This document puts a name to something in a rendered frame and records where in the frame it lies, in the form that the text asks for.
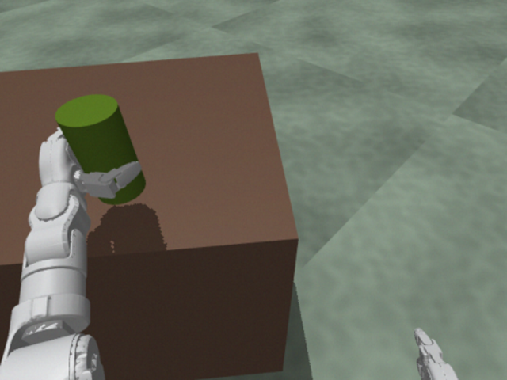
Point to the right robot hand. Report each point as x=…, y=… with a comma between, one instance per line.
x=430, y=364

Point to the left robot hand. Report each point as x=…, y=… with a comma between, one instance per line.
x=57, y=163

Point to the left robot arm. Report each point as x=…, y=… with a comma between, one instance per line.
x=44, y=341

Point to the can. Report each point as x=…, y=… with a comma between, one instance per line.
x=96, y=132

